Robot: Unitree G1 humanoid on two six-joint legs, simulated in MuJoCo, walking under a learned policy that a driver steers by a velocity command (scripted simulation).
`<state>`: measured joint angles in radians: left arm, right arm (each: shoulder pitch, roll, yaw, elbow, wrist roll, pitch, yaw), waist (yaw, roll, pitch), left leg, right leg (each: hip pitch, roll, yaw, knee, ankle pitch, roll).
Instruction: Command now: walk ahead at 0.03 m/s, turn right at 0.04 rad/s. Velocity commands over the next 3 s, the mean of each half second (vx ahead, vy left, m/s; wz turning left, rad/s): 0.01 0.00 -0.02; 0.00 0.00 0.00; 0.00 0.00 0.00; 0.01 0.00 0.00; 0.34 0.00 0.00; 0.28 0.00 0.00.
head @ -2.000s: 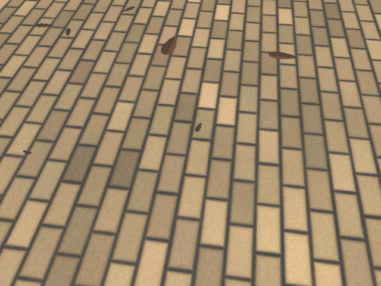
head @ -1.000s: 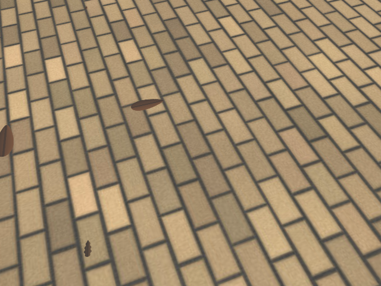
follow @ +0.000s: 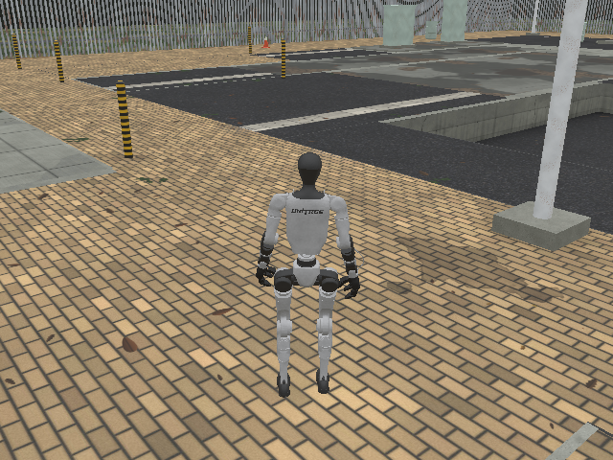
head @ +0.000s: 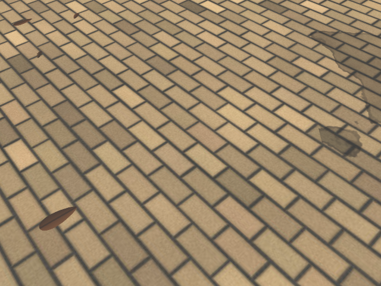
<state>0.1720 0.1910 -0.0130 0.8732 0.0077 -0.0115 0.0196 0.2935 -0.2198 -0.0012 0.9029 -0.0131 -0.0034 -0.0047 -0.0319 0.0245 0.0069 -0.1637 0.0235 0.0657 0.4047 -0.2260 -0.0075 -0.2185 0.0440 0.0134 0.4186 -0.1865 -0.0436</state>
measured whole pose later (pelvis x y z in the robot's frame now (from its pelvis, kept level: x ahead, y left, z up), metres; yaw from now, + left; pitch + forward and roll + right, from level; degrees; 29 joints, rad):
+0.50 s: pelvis +0.01 +0.00 +0.00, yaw +0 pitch -2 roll +0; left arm 0.25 0.20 0.00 1.09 0.00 -0.01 0.04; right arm 0.29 -0.19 0.00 1.09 -0.01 0.01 -0.03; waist -0.01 0.01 0.03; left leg -0.12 0.04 0.05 0.39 -0.24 -0.01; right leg -0.16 0.06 0.01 0.37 -0.18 -0.05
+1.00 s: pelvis +0.01 +0.01 +0.00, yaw +1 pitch -1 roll +0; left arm 0.28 0.15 -0.01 1.16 0.00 -0.01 0.04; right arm 0.33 -0.14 0.01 1.15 -0.01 0.00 -0.04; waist 0.00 0.01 0.02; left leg -0.13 0.02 0.05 0.40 -0.24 0.00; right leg -0.17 0.04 0.01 0.38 -0.19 -0.03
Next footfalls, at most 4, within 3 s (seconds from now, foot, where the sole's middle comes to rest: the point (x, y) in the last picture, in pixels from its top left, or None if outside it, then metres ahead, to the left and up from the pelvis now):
2.70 left None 0.47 0.06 -0.78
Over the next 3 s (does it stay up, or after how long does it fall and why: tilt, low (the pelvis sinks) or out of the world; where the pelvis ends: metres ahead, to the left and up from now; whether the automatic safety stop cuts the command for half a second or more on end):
stays up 0.39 0.01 0.00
